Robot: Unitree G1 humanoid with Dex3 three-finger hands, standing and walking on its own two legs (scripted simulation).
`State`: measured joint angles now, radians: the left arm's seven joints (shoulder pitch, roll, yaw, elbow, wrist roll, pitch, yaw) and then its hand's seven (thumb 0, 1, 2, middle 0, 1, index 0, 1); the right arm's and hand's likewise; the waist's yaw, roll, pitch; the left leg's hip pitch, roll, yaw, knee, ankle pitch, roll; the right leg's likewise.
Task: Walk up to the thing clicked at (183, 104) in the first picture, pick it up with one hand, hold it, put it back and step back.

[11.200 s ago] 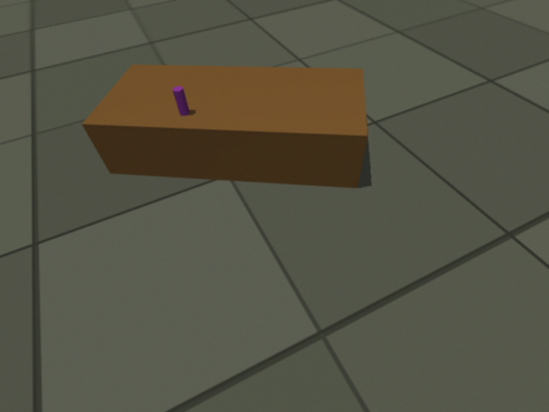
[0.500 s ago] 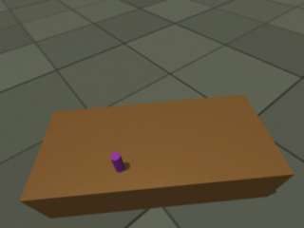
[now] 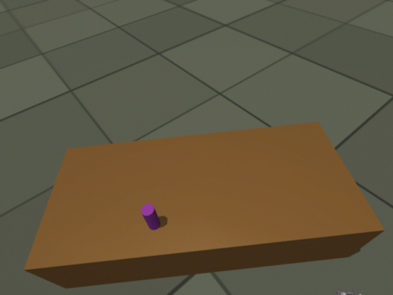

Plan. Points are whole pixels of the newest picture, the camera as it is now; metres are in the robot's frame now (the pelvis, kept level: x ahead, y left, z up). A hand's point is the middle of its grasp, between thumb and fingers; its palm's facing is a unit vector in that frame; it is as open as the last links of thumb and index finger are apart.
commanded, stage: walk up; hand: left
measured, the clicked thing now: (151, 217) +0.47 +0.23 -0.39
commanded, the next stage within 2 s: stand in 0.54 s
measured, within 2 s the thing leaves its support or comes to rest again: neither
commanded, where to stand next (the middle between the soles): +0.05 +0.01 m, yaw +2 degrees
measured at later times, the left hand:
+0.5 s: hand out of the picture +0.09 +0.25 -0.15, palm faces -0.02 -0.94 -0.35, open 7.4 cm
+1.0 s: hand out of the picture +0.08 +0.25 -0.16, palm faces -0.03 -0.94 -0.34, open 7.4 cm
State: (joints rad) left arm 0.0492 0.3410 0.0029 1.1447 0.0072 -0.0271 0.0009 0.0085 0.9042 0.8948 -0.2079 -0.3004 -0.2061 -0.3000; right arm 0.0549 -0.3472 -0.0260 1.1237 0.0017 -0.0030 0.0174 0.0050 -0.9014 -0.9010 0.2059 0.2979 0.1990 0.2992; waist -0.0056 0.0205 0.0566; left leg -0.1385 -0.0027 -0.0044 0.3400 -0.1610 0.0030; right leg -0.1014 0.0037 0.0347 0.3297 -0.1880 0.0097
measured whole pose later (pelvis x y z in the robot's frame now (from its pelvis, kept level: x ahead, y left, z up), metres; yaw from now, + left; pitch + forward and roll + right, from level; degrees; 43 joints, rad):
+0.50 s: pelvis +0.00 +0.00 +0.00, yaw +0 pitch -2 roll +0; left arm 0.07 0.34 0.01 1.15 0.02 -0.01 0.00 0.01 0.90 0.89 -0.21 -0.30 -0.21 -0.30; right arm 0.09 -0.35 -0.02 1.15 0.00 0.01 0.02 0.01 -0.90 -0.90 0.21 0.30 0.20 0.30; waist -0.01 0.01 0.07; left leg -0.13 -0.01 -0.01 0.32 -0.15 0.01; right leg -0.09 0.00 0.03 0.31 -0.18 0.01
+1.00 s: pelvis +0.01 +0.00 +0.00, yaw +1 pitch -2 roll +0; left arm 0.11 0.35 -0.01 1.13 0.01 -0.01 -0.01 0.01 0.90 0.89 -0.21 -0.30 -0.21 -0.30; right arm 0.08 -0.35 -0.01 1.14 0.00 -0.01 0.01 0.01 -0.90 -0.90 0.21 0.30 0.20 0.30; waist -0.01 0.00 0.05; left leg -0.12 -0.01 -0.01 0.31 -0.15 0.00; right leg -0.09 0.00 0.02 0.31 -0.19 0.01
